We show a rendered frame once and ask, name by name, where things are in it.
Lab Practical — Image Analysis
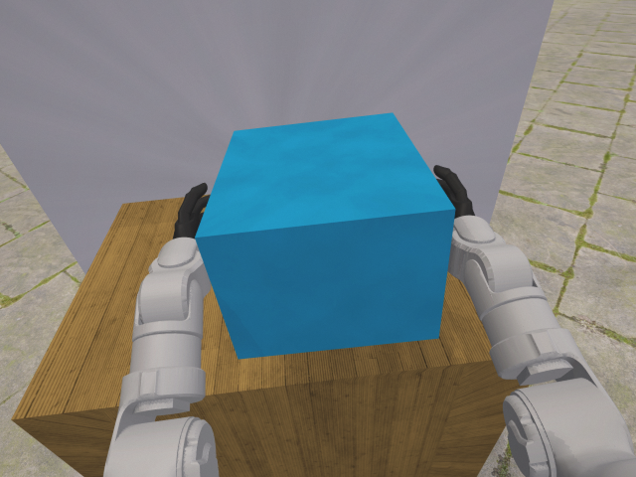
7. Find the robot left hand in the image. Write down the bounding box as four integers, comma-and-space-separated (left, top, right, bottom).
173, 183, 211, 239

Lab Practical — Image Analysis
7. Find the robot right hand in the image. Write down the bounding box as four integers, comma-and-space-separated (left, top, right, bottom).
433, 165, 475, 219

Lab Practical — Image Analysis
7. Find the right robot upper arm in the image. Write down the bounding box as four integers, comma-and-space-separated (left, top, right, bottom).
503, 378, 636, 477

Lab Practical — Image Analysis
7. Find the robot right forearm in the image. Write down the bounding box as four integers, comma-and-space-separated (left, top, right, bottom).
447, 216, 634, 454

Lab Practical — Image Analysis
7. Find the robot left forearm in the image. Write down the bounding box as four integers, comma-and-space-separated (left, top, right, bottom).
103, 238, 211, 477

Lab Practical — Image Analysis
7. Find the pedestal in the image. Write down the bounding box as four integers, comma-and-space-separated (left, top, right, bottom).
11, 195, 529, 477

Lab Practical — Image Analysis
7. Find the carton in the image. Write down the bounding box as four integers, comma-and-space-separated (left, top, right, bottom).
195, 113, 456, 359

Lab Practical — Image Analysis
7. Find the left robot upper arm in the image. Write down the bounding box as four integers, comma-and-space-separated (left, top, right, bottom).
105, 416, 219, 477

